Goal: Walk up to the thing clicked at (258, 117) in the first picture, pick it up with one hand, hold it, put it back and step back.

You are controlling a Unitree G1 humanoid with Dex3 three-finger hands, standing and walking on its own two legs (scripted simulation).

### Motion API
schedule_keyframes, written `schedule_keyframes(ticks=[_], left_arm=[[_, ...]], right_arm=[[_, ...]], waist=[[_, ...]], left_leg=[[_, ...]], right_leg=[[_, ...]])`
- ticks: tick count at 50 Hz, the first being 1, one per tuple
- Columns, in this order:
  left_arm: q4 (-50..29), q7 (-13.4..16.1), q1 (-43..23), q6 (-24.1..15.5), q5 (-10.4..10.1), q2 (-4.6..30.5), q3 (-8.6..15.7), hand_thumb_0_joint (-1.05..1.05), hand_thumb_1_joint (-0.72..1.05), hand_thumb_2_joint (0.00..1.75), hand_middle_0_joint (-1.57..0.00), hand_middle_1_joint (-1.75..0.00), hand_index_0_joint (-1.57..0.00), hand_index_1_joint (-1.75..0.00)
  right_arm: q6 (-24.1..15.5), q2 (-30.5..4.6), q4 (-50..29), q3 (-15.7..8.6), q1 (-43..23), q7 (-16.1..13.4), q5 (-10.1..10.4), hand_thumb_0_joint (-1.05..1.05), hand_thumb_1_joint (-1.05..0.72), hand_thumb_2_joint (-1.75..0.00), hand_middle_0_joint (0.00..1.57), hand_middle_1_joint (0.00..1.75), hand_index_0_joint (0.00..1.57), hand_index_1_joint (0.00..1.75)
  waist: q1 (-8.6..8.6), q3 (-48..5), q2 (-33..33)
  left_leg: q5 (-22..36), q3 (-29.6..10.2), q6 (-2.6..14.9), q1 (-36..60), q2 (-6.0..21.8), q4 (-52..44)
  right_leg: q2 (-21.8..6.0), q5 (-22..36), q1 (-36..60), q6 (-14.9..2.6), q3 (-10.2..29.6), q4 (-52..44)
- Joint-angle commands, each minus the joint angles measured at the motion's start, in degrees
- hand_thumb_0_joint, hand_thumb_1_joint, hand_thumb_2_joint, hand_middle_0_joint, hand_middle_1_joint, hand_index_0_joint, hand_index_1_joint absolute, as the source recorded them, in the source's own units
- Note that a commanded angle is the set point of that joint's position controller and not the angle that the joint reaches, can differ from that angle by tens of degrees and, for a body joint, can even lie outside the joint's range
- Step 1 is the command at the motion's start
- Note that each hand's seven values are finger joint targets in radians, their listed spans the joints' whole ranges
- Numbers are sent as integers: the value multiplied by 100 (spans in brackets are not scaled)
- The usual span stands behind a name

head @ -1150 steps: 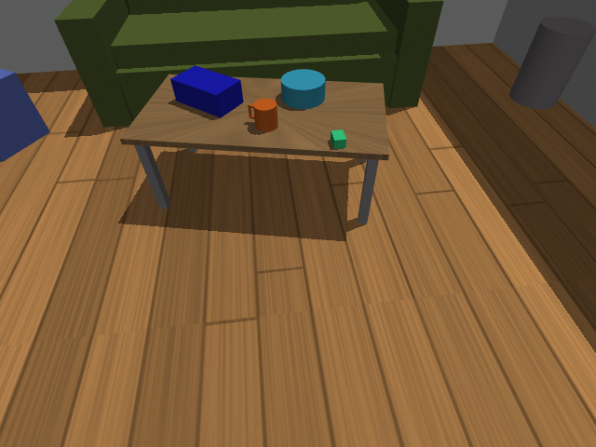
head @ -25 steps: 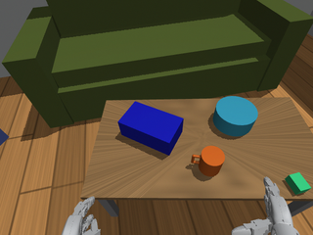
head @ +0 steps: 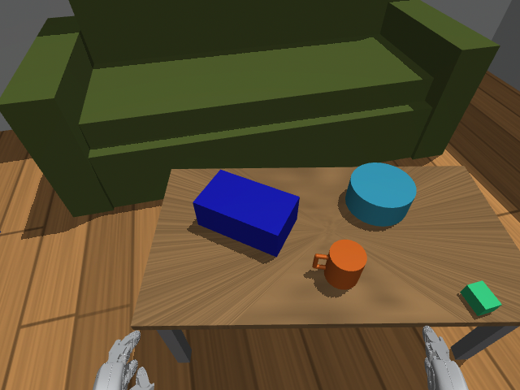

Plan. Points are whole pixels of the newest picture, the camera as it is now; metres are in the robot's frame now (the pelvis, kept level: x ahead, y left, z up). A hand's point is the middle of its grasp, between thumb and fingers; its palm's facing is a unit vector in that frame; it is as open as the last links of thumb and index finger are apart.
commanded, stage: home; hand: right
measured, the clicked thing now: (337, 263) +0.50 -0.17 -0.27
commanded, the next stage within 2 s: stand in 1.62 s
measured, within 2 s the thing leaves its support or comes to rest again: neither
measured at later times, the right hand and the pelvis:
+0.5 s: hand out of the picture +0.17 -0.19 -0.06, palm faces +0.13 +0.95 -0.27, open 17.4 cm; pelvis +0.00 -0.01 +0.00, yaw +0 degrees
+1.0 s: hand (410, 384) +0.18 -0.19 -0.06, palm faces +0.12 +0.95 -0.27, open 17.4 cm; pelvis +0.01 -0.01 +0.00, yaw +0 degrees
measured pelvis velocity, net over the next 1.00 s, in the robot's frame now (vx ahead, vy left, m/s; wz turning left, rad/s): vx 0.01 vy -0.01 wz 0.00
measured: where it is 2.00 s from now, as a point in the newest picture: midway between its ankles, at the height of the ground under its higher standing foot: outside the picture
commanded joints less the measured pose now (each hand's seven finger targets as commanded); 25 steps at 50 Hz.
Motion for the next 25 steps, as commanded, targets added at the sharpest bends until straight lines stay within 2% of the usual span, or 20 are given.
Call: schedule_keyframes(ticks=[1, 3, 4, 9, 10, 11, 12, 13, 15, 16, 18, 19, 21, 23, 24, 25], left_arm=[[-857, 64, -464, -406, 57, 651, 234, 0, 90, 90, -20, -30, -20, -30], [-867, 78, -490, -447, 56, 640, 222, 0, 90, 90, -20, -30, -20, -30], [-866, 84, -481, -477, 65, 625, 214, 0, 90, 90, -20, -30, -20, -30], [-779, 103, -402, -584, 80, 688, 257, 0, 90, 90, -20, -30, -20, -30], [-782, 107, -415, -605, 81, 645, 230, 0, 90, 90, -20, -30, -20, -30], [-736, 104, -379, -622, 83, 670, 247, 0, 90, 90, -20, -30, -20, -30], [-728, 97, -382, -638, 90, 668, 256, 0, 90, 90, -20, -30, -20, -30], [-735, 112, -396, -648, 94, 692, 268, 0, 90, 90, -20, -30, -20, -30], [-763, 92, -467, -678, 89, 687, 246, 0, 90, 90, -20, -30, -20, -30], [-696, 95, -433, -689, 101, 711, 272, 0, 90, 90, -20, -30, -20, -30], [-765, 78, -471, -723, 104, 674, 242, 0, 90, 90, -20, -30, -20, -30], [-742, 74, -489, -723, 103, 664, 232, 0, 90, 90, -20, -30, -20, -30], [-730, 83, -456, -727, 103, 695, 254, 0, 90, 90, -20, -30, -20, -30], [-720, 78, -459, -741, 110, 664, 240, 0, 90, 90, -20, -30, -20, -30], [-711, 75, -465, -738, 105, 675, 246, 0, 90, 90, -20, -30, -20, -30], [-711, 78, -460, -733, 107, 669, 248, 0, 90, 90, -20, -30, -20, -30]], right_arm=[[-224, -668, -1030, -363, -148, -58, -45, 0, 57, -4, 5, 5, 5, 5], [-213, -699, -1119, -354, -270, -54, -41, 0, 57, -4, 5, 5, 5, 5], [-223, -670, -1187, -323, -288, -48, -40, 0, 58, -4, 5, 5, 5, 5], [-177, -658, -1186, -303, -171, -60, -63, 0, 54, -6, 5, 6, 5, 6], [-177, -559, -1231, -199, -311, -57, -58, 0, 56, -5, 5, 5, 5, 5], [-162, -607, -1146, -278, -307, -67, -58, 0, 55, -5, 5, 5, 5, 5], [-154, -586, -1187, -223, -256, -66, -75, 0, 56, -5, 5, 5, 5, 5], [-142, -664, -1251, -290, -271, -75, -79, 0, 55, -5, 5, 5, 5, 5], [-132, -577, -1175, -207, -315, -59, -68, 0, 55, -5, 5, 5, 5, 5], [-117, -644, -1059, -312, -153, -67, -80, 0, 55, -6, 5, 5, 5, 5], [-130, -572, -1255, -211, -272, -51, -69, 0, 56, -5, 5, 5, 5, 5], [-126, -647, -1282, -287, -190, -64, -61, 0, 56, -5, 5, 5, 5, 5], [-99, -603, -1092, -261, -110, -55, -67, 0, 56, -5, 5, 5, 5, 5], [-89, -602, -1165, -298, -108, -51, -58, 0, 55, -5, 5, 5, 5, 5], [-90, -565, -1180, -235, -155, -39, -63, 0, 57, -4, 5, 5, 5, 5], [-111, -681, -1310, -354, -164, -62, -64, 0, 55, -5, 5, 5, 5, 5]], waist=[[-5, -396, 235], [28, -270, 146], [37, -358, 191], [21, -594, -8], [94, -589, 79], [69, -524, 168], [47, -535, 57], [24, -562, -73], [29, -337, -5], [6, -388, 56], [-29, -464, -34], [-70, -488, -85], [-9, -468, 67], [-5, -479, 31], [13, -456, 97], [-55, -576, 0]], left_leg=[[174, 77, 38, 719, -190, -943], [-171, 26, 43, 603, -187, -1031], [-158, 61, 38, 684, -191, -1010], [354, 91, 74, 735, -218, -820], [369, 109, 58, 736, -219, -842], [358, 128, 52, 717, -229, -835], [369, 144, 67, 714, -231, -798], [359, 123, 77, 724, -232, -820], [144, 151, 75, 593, -244, -811], [122, 147, 76, 663, -246, -822], [237, 143, 80, 725, -228, -789], [305, 133, 86, 775, -230, -781], [420, 150, 73, 745, -252, -754], [329, 136, 71, 764, -246, -796], [282, 142, 70, 728, -253, -786], [327, 122, 76, 808, -242, -779]], right_leg=[[300, 477, -280, -235, -297, -948], [302, 145, -314, -241, -322, -980], [296, 148, -293, -242, -299, -1009], [264, 657, -87, -188, -256, -945], [260, 660, -92, -199, -243, -944], [248, 655, -155, -195, -215, -965], [240, 678, -146, -173, -196, -998], [254, 669, -113, -162, -229, -985], [188, 433, -210, -145, -96, -1104], [209, 421, -213, -153, -132, -1079], [192, 534, -171, -128, -93, -1102], [208, 628, -175, -125, -125, -1066], [202, 759, -179, -138, -135, -1029], [221, 635, -206, -160, -170, -1019], [208, 594, -200, -158, -151, -1039], [223, 649, -170, -149, -171, -1026]])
